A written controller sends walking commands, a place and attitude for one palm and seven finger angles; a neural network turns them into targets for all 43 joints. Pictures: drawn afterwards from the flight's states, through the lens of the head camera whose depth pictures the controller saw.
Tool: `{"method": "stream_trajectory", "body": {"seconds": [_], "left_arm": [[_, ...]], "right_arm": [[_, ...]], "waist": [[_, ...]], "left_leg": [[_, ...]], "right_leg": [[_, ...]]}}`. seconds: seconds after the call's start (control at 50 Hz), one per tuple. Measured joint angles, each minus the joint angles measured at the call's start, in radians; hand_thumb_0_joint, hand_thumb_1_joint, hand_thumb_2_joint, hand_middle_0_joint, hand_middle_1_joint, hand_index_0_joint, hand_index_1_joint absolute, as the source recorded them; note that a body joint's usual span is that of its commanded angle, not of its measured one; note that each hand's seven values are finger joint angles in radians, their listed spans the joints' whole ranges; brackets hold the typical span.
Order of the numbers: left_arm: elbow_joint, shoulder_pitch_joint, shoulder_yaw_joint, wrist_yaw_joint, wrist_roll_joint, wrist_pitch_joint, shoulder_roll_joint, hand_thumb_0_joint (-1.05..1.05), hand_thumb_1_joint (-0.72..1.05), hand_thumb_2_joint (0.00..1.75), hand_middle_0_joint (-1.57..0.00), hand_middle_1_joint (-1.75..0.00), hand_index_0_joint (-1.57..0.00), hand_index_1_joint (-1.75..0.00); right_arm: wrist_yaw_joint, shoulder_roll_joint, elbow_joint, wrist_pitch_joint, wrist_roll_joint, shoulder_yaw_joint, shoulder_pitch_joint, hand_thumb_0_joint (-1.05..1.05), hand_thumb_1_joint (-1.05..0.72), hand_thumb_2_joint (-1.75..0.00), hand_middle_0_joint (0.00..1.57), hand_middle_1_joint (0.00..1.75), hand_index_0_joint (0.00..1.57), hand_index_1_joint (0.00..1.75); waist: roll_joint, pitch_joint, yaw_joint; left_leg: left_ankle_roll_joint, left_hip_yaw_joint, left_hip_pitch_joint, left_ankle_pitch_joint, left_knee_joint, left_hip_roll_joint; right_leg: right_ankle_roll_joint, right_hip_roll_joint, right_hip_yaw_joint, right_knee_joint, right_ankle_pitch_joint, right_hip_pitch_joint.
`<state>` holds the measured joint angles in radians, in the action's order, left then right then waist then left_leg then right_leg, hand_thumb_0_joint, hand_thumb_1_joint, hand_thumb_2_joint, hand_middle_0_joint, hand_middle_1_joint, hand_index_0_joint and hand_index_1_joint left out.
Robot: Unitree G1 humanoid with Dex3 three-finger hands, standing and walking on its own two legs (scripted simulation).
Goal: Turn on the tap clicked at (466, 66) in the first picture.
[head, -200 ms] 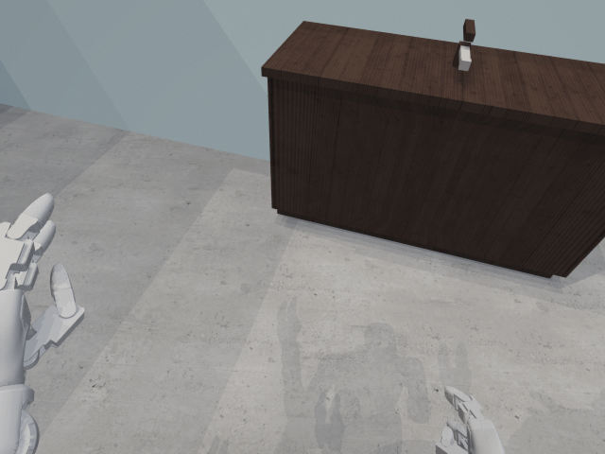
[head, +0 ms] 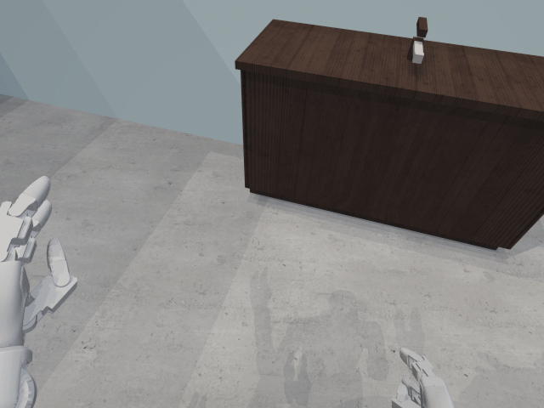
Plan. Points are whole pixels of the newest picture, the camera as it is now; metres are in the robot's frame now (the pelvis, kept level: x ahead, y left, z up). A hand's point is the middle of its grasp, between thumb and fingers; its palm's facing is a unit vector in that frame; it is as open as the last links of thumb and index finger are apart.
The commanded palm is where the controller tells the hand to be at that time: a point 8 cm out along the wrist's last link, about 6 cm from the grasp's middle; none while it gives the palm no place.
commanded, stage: stand and wait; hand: left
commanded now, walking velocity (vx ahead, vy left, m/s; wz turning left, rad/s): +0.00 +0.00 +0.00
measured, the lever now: (418, 57) +1.17 -0.42 +0.04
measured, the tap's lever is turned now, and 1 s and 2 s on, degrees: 0 0 0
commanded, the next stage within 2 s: look at it before walking up in 0.06 s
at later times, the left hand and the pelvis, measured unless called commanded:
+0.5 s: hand (84, 274) +0.22 +0.23 +0.16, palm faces +0.38 -0.85 -0.37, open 7.4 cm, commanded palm +0.17 +0.26 +0.18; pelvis +0.00 -0.01 -0.01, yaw -4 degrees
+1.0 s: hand (198, 192) +0.35 +0.13 +0.17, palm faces +0.13 -0.89 -0.44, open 7.4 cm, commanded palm +0.31 +0.18 +0.18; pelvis +0.07 -0.04 +0.00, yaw -17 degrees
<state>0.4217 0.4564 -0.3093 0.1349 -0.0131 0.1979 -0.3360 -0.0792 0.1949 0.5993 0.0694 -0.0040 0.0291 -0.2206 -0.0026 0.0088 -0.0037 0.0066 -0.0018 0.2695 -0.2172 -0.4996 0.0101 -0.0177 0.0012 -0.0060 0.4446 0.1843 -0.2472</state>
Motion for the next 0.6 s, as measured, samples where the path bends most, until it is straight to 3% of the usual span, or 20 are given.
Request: {"method": "stream_trajectory", "body": {"seconds": [0.34, 0.46, 0.54, 0.6], "left_arm": [[-0.001, 0.002, -0.002, 0.001, -0.001, -0.001, -0.001, 0.01, 0.89, 0.90, -0.21, -0.30, -0.21, -0.30], [-0.001, -0.005, -0.012, 0.005, -0.002, -0.005, 0.003, 0.01, 0.89, 0.90, -0.21, -0.30, -0.21, -0.30], [0.000, -0.017, -0.021, 0.012, -0.002, -0.012, 0.007, 0.01, 0.89, 0.90, -0.21, -0.30, -0.21, -0.30], [-0.003, -0.018, -0.027, 0.014, -0.001, -0.016, 0.009, 0.01, 0.89, 0.90, -0.21, -0.30, -0.21, -0.30]], "right_arm": [[-0.001, 0.002, 0.003, 0.000, 0.001, -0.001, -0.003, 0.02, -0.90, -0.90, 0.21, 0.30, 0.20, 0.30], [0.004, -0.001, -0.012, -0.004, 0.002, -0.003, 0.005, 0.02, -0.90, -0.90, 0.21, 0.30, 0.20, 0.30], [0.002, -0.007, -0.027, -0.003, 0.002, -0.003, 0.005, 0.01, -0.90, -0.90, 0.21, 0.30, 0.20, 0.30], [0.005, -0.017, -0.028, 0.004, -0.004, -0.003, 0.002, 0.01, -0.90, -0.90, 0.21, 0.30, 0.20, 0.30]], "waist": [[-0.007, 0.001, -0.001], [0.000, 0.002, -0.023], [0.006, 0.008, -0.027], [-0.004, 0.006, -0.025]], "left_leg": [[-0.002, 0.004, -0.004, 0.001, 0.004, 0.002], [-0.006, 0.041, 0.010, -0.014, -0.019, 0.016], [-0.007, 0.070, 0.030, -0.052, -0.071, 0.030], [-0.019, 0.088, 0.028, -0.085, -0.112, 0.058]], "right_leg": [[0.002, 0.002, -0.004, 0.003, 0.001, -0.001], [0.007, 0.016, -0.041, 0.047, 0.010, -0.042], [0.018, 0.026, -0.054, 0.171, 0.132, -0.102], [0.014, 0.023, 0.010, 0.260, 0.224, -0.121]]}}
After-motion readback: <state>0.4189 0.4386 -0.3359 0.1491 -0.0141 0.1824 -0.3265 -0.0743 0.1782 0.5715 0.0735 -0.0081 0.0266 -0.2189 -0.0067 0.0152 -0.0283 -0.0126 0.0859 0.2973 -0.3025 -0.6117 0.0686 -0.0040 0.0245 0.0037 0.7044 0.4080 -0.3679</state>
